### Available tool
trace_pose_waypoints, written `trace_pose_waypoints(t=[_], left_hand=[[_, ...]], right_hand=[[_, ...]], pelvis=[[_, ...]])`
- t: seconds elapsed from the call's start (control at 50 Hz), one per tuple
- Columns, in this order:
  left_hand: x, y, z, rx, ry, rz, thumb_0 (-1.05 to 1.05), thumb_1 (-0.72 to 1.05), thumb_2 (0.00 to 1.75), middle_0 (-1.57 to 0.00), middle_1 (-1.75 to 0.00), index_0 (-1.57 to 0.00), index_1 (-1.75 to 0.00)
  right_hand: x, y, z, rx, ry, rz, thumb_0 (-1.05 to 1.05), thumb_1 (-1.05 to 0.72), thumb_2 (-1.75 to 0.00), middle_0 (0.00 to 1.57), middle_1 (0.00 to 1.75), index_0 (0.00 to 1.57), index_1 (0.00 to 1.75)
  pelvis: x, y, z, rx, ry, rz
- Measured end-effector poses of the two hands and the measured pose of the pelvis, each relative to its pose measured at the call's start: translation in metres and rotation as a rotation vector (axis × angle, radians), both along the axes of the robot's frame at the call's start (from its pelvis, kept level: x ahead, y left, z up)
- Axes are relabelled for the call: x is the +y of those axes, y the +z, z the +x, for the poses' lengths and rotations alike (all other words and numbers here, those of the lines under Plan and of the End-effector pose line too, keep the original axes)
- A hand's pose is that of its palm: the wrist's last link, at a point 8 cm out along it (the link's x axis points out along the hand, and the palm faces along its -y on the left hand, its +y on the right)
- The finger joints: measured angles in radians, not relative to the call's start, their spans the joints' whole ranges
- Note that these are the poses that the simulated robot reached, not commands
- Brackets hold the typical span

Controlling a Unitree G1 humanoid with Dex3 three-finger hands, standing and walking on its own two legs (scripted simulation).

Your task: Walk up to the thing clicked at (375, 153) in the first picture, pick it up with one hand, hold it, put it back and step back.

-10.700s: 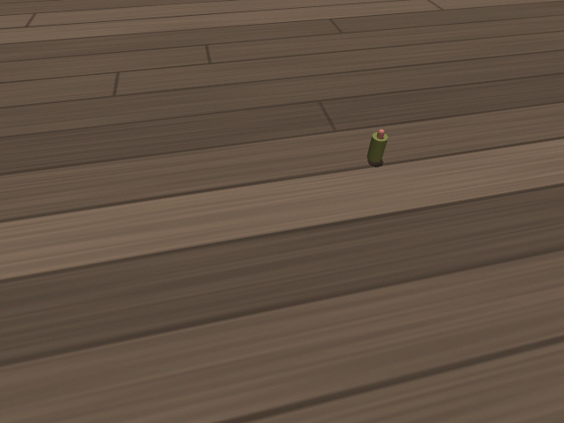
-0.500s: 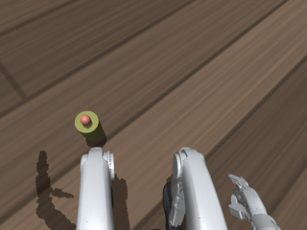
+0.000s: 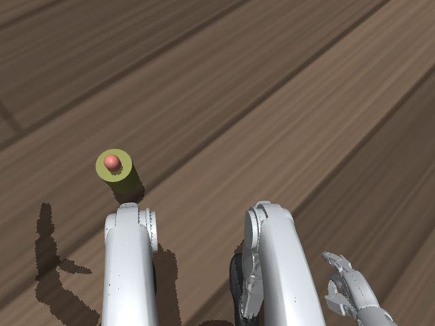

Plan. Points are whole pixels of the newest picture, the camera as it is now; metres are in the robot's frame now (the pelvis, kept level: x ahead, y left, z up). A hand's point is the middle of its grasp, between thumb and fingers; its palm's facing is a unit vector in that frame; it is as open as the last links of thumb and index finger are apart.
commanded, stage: go down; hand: left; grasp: from the side
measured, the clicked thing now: (117, 170) +0.44 +0.23 -0.30
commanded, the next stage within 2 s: approach in 0.20 s
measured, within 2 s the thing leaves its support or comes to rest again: neither
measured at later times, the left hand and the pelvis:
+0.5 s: hand out of the picture +0.38 +0.41 -0.03, palm faces +0.17 -0.98 -0.06, open 17.5 cm; pelvis +0.00 +0.00 -0.02, yaw -1 degrees
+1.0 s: hand (78, 173) +0.41 +0.30 -0.24, palm faces +0.01 -1.00 +0.05, open 17.5 cm; pelvis +0.00 +0.01 -0.10, yaw -7 degrees
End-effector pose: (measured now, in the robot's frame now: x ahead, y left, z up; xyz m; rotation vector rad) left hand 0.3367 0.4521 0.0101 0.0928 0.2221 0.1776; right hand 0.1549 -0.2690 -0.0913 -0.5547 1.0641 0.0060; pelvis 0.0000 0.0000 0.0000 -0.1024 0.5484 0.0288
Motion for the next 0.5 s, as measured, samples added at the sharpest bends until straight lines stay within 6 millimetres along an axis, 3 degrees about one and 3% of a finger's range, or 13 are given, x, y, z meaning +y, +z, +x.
trace_pose_waypoints(t=[0.36, 0.5], left_hand=[[0.006, -0.011, 0.007, -0.034, -0.008, -0.007, -0.01, -0.51, 0.09, -0.05, -0.08, -0.03, -0.08], [0.003, -0.032, 0.011, -0.09, -0.002, -0.039, -0.01, -0.55, 0.06, -0.07, -0.08, -0.04, -0.09]], right_hand=[[0.0, -0.009, 0.001, 0.005, 0.01, -0.014, 0.01, -0.92, -0.91, 0.21, 0.3, 0.2, 0.3], [0.0, -0.018, 0.0, 0.016, 0.046, -0.024, 0.0, -0.91, -0.91, 0.2, 0.3, 0.2, 0.3]], pelvis=[[0.003, -0.013, 0.0, -0.004, -0.004, -0.007], [0.002, -0.025, 0.0, -0.017, -0.012, -0.011]])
